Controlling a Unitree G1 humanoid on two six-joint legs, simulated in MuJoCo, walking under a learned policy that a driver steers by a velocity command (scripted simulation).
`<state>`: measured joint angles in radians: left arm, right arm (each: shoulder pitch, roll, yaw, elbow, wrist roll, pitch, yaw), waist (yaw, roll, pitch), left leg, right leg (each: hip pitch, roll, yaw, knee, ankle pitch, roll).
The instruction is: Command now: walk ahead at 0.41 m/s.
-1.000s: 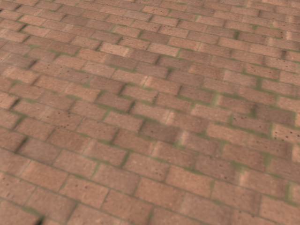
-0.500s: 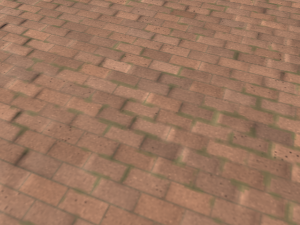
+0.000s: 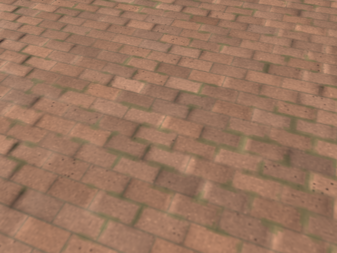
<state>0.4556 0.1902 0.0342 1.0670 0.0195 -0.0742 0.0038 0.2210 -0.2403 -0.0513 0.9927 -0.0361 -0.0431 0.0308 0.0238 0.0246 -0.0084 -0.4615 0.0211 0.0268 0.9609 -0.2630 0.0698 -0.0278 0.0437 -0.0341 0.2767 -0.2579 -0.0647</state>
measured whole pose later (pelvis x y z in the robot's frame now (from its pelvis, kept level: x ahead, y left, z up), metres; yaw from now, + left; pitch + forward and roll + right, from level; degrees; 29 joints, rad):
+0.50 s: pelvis +0.27 +0.05 +0.00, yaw -6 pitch -1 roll +1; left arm 0.26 0.22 0.06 0.99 0.03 -0.03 -0.02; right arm 0.30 -0.21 -0.05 1.01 -0.01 -0.10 -0.01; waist 0.01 -0.03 0.05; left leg -0.13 -0.05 0.19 0.32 -0.19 0.10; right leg -0.55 -0.08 0.01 1.13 -0.21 -0.09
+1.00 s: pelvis +0.54 -0.03 -0.01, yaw -23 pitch +0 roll +0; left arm 0.27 0.26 0.08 0.95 0.00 -0.03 0.00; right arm 0.20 -0.22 -0.05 0.86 -0.04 -0.07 0.00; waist 0.00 0.01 0.07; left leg -0.50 0.11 -0.02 1.18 -0.31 -0.01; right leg -0.21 0.15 -0.04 0.41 -0.20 -0.16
